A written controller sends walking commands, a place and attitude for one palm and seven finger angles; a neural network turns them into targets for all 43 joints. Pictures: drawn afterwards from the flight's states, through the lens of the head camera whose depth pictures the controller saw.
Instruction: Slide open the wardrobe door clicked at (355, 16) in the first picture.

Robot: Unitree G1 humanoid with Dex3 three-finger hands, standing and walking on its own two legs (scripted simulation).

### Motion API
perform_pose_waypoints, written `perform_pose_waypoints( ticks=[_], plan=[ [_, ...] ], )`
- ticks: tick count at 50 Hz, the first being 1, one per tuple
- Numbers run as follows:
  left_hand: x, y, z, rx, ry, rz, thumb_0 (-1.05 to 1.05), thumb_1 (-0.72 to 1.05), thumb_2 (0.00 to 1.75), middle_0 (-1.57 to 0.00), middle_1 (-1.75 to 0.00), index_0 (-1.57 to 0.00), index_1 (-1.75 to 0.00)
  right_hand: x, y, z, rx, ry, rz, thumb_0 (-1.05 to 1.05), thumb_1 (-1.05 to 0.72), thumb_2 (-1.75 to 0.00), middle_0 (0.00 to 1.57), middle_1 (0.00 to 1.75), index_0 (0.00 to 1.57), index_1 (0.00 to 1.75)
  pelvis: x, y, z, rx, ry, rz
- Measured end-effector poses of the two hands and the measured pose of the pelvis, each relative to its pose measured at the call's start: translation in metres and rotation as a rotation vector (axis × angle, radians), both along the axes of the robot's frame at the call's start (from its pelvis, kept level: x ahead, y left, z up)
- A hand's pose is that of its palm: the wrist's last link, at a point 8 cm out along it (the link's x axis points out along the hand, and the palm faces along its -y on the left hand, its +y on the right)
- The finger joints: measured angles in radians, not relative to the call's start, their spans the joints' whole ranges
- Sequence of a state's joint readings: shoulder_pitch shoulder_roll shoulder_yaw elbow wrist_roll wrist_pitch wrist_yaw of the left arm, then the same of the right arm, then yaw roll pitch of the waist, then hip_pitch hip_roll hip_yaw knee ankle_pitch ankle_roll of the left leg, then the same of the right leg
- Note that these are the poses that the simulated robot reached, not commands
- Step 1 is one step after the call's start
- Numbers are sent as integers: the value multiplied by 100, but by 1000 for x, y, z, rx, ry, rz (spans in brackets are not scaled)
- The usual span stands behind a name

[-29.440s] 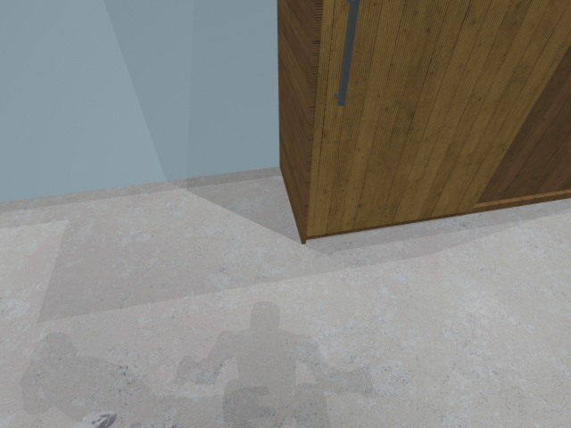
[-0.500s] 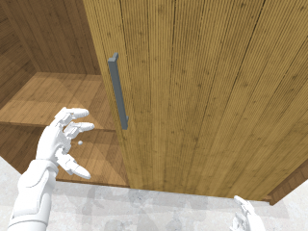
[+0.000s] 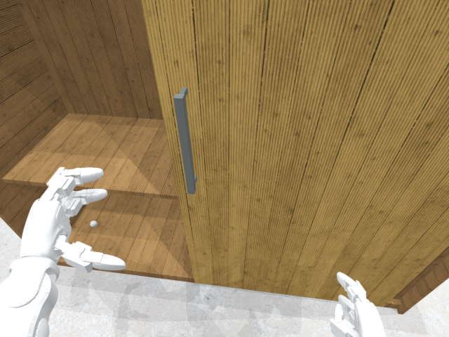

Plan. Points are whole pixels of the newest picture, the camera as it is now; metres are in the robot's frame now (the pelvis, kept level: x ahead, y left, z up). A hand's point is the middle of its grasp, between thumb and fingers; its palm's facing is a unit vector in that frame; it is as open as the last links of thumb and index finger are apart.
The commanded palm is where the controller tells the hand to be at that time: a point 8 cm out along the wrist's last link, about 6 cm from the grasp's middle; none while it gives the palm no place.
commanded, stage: draw the hand back to the body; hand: left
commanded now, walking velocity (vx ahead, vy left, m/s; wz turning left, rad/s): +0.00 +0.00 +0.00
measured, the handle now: (188, 146) +0.49 +0.15 +0.09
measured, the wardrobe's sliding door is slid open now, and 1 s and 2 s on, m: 0.70 0.70 0.70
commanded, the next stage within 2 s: step back with the hand held close in 0.96 s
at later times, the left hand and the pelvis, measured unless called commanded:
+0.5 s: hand (60, 215) +0.22 +0.27 +0.17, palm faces +0.41 -0.83 -0.36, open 9.5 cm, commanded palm +0.17 +0.31 +0.18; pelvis +0.03 +0.01 +0.01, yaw -1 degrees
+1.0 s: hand (53, 217) +0.21 +0.27 +0.17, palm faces +0.45 -0.82 -0.36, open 7.4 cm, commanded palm +0.17 +0.31 +0.18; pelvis +0.02 +0.01 +0.01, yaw -1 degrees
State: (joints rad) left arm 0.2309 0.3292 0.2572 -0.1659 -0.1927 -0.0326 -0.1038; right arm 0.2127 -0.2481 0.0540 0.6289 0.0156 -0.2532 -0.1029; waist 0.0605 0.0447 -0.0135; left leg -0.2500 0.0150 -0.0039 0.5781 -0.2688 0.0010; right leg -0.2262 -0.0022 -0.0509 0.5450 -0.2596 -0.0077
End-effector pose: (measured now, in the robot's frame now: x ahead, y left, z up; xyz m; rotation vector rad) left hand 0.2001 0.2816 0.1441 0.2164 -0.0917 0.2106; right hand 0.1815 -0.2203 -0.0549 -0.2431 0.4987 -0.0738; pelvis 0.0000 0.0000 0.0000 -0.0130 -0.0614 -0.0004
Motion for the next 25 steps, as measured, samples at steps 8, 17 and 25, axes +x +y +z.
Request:
perform_pose_waypoints(
  ticks=[8,17,25],
  plan=[
    [-15,7,7,91,-11,144,-1,-16,39,-24,-92,-24,-92,2,15,-5,0,81,18,1,-90,-90,21,30,20,30,4,6,7,6,-27,-5],
    [-13,20,25,154,-46,194,0,16,54,-24,-73,-24,-73,7,23,-10,16,129,18,1,-90,-90,21,30,20,30,16,12,11,10,-43,-14],
    [-20,24,37,199,-59,200,1,44,68,-23,-56,-23,-56,16,17,-6,13,128,2,1,-90,-90,21,30,20,30,26,13,12,7,-42,-23]
  ],
)
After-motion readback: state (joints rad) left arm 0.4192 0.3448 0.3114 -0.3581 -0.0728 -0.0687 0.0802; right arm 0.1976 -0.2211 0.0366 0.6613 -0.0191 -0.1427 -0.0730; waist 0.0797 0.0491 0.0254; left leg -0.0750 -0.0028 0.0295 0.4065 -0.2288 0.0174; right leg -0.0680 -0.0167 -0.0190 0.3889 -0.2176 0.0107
